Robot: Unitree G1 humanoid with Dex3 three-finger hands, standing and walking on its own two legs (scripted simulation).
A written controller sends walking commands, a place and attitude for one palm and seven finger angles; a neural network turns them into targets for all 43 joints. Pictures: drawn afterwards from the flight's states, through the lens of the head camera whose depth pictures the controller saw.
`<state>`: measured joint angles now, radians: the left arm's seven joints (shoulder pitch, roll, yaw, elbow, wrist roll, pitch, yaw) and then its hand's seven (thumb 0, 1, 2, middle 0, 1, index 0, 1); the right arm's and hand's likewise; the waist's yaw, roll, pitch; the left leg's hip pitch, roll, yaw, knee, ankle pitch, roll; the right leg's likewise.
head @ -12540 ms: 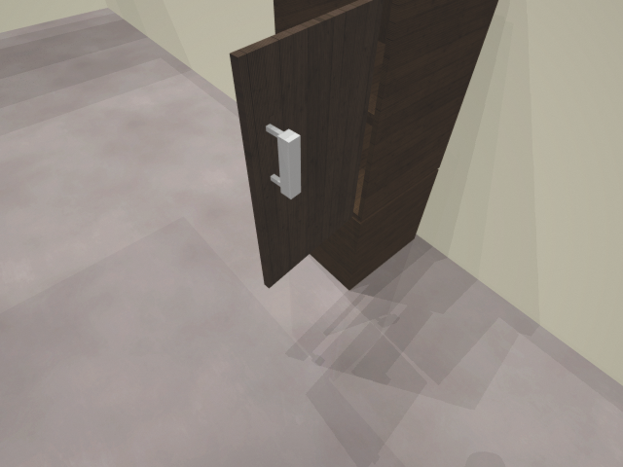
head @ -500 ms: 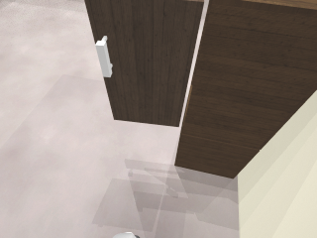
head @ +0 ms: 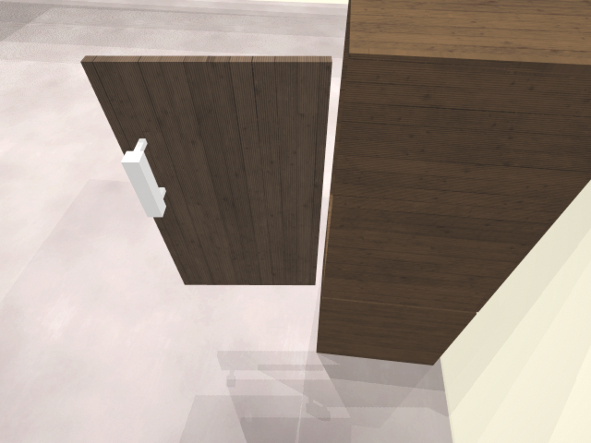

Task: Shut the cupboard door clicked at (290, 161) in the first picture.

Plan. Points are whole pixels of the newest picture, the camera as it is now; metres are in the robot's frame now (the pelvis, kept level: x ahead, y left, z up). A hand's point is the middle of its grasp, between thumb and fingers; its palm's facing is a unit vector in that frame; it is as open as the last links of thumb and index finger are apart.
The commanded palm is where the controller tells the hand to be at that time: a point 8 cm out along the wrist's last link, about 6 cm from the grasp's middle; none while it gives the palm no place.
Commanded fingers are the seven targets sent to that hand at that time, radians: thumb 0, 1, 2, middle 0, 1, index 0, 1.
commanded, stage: come to a stop and stand still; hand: left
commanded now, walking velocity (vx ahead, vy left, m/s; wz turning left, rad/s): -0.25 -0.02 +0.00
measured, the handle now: (149, 177) +0.51 +0.27 +0.06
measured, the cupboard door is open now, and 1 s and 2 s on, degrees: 96 96 96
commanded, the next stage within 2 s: look again from close up in 1.20 s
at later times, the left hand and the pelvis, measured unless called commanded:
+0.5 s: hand out of the picture +0.04 +0.20 -0.18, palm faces +0.00 -0.97 -0.23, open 7.4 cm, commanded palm none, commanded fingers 0.00 0.90 0.90 -0.20 -0.30 -0.20 -0.30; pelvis +0.01 +0.01 -0.01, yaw -1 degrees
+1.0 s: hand out of the picture +0.02 +0.24 -0.17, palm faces -0.01 -0.98 -0.22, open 7.4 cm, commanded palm none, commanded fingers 0.00 0.90 0.90 -0.20 -0.30 -0.20 -0.30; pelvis -0.02 +0.05 +0.00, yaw -2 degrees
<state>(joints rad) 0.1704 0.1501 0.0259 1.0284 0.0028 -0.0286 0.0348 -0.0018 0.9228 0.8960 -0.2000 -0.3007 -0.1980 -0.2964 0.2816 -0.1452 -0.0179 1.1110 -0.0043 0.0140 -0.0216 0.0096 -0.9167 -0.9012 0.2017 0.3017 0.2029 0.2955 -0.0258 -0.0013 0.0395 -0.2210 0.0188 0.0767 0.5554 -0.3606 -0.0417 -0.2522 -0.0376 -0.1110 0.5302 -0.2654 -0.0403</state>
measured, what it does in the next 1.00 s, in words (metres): shifts its weight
